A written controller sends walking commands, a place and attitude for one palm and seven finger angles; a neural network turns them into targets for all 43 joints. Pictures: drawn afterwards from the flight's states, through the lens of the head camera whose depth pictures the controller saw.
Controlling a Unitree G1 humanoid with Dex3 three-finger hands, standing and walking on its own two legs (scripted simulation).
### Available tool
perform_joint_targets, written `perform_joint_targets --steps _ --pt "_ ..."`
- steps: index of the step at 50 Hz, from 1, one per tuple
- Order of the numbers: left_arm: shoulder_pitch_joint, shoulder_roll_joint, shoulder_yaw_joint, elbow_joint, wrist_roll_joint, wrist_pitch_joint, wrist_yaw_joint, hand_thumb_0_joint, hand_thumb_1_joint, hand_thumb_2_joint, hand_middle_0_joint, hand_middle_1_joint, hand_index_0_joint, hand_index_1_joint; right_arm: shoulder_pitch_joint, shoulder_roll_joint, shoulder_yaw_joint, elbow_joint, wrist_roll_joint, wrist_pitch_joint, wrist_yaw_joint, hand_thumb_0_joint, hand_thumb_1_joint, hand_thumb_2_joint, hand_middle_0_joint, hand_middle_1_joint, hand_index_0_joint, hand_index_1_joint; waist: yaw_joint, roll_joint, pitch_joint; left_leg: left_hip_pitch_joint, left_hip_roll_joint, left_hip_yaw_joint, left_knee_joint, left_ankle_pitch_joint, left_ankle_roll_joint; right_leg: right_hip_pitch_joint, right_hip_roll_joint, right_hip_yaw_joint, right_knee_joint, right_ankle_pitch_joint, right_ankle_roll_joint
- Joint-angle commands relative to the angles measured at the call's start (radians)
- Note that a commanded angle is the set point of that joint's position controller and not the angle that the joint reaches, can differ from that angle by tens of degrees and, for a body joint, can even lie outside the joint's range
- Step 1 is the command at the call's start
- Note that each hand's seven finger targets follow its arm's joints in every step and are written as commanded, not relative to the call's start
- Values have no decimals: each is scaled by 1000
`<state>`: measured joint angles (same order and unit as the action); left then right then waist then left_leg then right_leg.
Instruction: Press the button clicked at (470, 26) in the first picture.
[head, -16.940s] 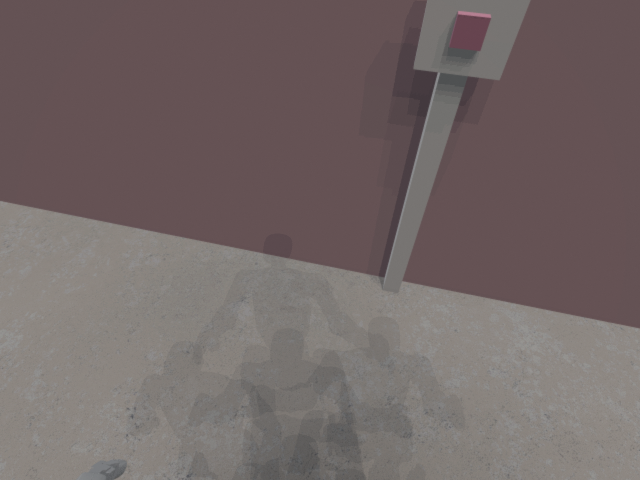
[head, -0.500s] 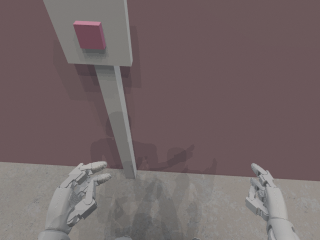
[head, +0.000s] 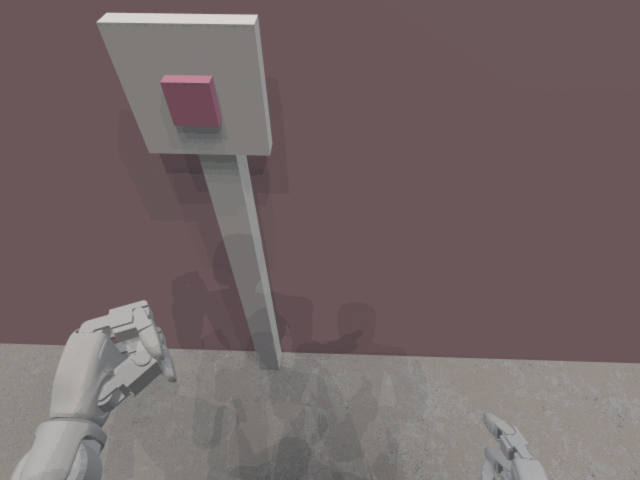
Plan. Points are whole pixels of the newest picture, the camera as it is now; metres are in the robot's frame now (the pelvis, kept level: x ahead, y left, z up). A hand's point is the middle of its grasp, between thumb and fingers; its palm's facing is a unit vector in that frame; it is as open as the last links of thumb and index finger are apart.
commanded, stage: raise the hand and make a fist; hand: left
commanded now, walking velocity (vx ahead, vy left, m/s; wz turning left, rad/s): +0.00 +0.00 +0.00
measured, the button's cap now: (193, 100) +0.52 +0.20 +0.22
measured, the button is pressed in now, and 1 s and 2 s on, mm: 0 0 0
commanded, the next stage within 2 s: aim a knuckle at the button in 1.10 s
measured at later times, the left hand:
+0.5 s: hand (105, 298) +0.25 +0.22 +0.17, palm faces +0.07 -0.99 -0.08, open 3.1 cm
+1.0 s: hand (101, 281) +0.24 +0.20 +0.21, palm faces +0.08 -0.99 -0.08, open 3.1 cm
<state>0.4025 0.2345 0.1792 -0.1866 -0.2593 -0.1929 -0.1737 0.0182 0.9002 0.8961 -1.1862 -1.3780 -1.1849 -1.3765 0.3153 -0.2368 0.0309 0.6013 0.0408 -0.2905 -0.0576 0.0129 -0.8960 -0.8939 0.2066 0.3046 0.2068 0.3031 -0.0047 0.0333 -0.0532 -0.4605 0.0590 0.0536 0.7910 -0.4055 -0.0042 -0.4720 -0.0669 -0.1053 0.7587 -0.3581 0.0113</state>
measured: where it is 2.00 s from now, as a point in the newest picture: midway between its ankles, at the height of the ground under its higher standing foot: outside the picture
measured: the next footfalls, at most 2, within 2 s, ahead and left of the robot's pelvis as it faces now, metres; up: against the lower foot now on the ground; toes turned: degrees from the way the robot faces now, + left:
none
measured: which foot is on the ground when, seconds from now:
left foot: down 0.00-1.00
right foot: down 0.00-1.00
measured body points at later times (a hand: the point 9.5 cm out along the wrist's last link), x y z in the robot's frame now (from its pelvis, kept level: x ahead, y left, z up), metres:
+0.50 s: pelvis +0.02 +0.00 +0.02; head +0.00 -0.01 +0.47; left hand +0.24 +0.27 +0.18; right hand +0.24 -0.19 -0.03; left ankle +0.00 +0.12 -0.71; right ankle +0.02 -0.13 -0.71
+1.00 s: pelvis +0.01 -0.01 +0.03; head -0.03 -0.03 +0.48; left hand +0.23 +0.26 +0.21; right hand +0.21 -0.23 -0.03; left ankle +0.00 +0.12 -0.71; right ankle +0.02 -0.13 -0.71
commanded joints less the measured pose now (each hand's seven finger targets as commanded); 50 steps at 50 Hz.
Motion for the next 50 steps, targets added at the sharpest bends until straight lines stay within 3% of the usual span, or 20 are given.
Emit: perform_joint_targets --steps 1,3,4,11,13,16,18,21,23,35,37,38,44,46,48,50 --pt "-86 118 72 -253 -15 -55 -24 0 900 900 -1300 -1500 -1300 -1500 -141 -125 -50 -180 3 -101 -6 0 -900 -900 200 300 200 300 28 -2 -142 69 -50 -54 -170 186 21 131 52 25 -144 122 -16" --pt "-95 132 86 -249 -17 -29 -30 0 900 900 -1300 -1500 -1300 -1500 -146 -128 -46 -171 4 -103 -8 0 -900 -900 200 300 200 300 32 -14 -123 80 -50 -59 -182 218 20 157 56 16 -149 164 -19" --pt "-117 132 84 -287 -19 -24 -33 0 900 900 -1300 -1500 -1300 -1500 -146 -128 -45 -173 6 -106 -9 0 -900 -900 200 300 200 300 32 24 -136 108 -52 -57 -187 240 21 161 54 16 -151 194 -19" --pt "-173 151 119 -321 -31 56 -45 0 900 900 -1300 -1500 -1300 -1500 -154 -124 -30 -164 8 -99 -12 0 -900 -900 200 300 200 300 46 43 -127 192 -49 -58 -231 331 16 221 63 3 -184 304 -22" --pt "-192 157 127 -294 -35 95 -56 0 900 900 -1300 -1500 -1300 -1500 -164 -126 -22 -160 6 -89 -13 0 -900 -900 200 300 200 300 49 -2 -98 194 -47 -63 -246 352 16 242 69 -2 -197 328 -23" --pt "-253 171 138 -308 -43 147 -76 0 900 900 -1300 -1500 -1300 -1500 -179 -123 -14 -160 13 -76 -19 0 -900 -900 200 300 200 300 52 43 -96 234 -48 -58 -269 361 15 258 66 0 -222 341 -22" --pt "-293 183 149 -296 -49 184 -83 0 900 900 -1300 -1500 -1300 -1500 -192 -123 -6 -155 12 -66 -24 0 -900 -900 200 300 200 300 54 7 -77 242 -48 -59 -282 361 19 276 70 1 -244 344 -24" --pt "-346 210 182 -315 -54 226 -91 0 900 900 -1300 -1500 -1300 -1500 -208 -118 0 -156 14 -54 -27 0 -900 -900 200 300 200 300 62 21 -117 282 -49 -62 -302 393 17 308 66 -1 -255 374 -24" --pt "-384 215 185 -310 -59 255 -99 0 900 900 -1300 -1500 -1300 -1500 -223 -118 8 -151 14 -46 -28 0 -900 -900 200 300 200 300 62 14 -105 295 -50 -59 -309 409 19 325 68 1 -272 393 -25" --pt "-556 297 267 -300 -81 385 -117 0 900 900 -1300 -1500 -1300 -1500 -287 -117 22 -144 30 -23 -36 0 -900 -900 200 300 200 300 79 37 -99 344 -55 -58 -374 374 18 362 60 7 -330 352 -27" --pt "-499 257 253 -242 -88 411 -122 0 900 900 -1300 -1500 -1300 -1500 -290 -115 19 -144 32 -17 -36 0 -900 -900 200 300 200 300 79 15 -75 339 -55 -55 -377 357 18 348 60 6 -336 336 -25" --pt "-484 247 249 -231 -95 420 -125 0 900 900 -1300 -1500 -1300 -1500 -293 -118 20 -145 34 -14 -33 0 -900 -900 200 300 200 300 82 -27 -74 329 -56 -53 -375 347 19 357 62 10 -344 327 -24" --pt "-534 286 260 -321 -76 413 -98 0 900 900 -1300 -1500 -1300 -1500 -304 -118 14 -161 34 -8 -36 0 -900 -900 200 300 200 300 76 -9 -70 331 -58 -45 -379 270 27 329 57 29 -367 212 -16" --pt "-545 288 263 -345 -67 392 -80 0 900 900 -1300 -1500 -1300 -1500 -299 -113 15 -162 31 -14 -38 0 -900 -900 200 300 200 300 76 44 -78 340 -61 -43 -380 255 24 325 56 32 -369 188 -17" --pt "-541 297 271 -342 -66 374 -71 0 900 900 -1300 -1500 -1300 -1500 -296 -113 16 -153 26 -22 -40 0 -900 -900 200 300 200 300 77 11 -71 339 -58 -45 -379 259 26 330 60 34 -375 188 -17" --pt "-547 283 258 -332 -63 364 -70 0 900 900 -1300 -1500 -1300 -1500 -294 -113 15 -148 29 -29 -43 0 -900 -900 200 300 200 300 70 33 -60 345 -57 -42 -381 251 26 323 57 35 -378 186 -16"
